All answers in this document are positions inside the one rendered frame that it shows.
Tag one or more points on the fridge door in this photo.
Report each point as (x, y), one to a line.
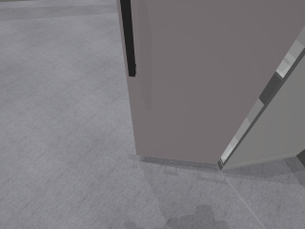
(200, 66)

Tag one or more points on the handle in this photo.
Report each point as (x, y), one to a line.
(126, 11)

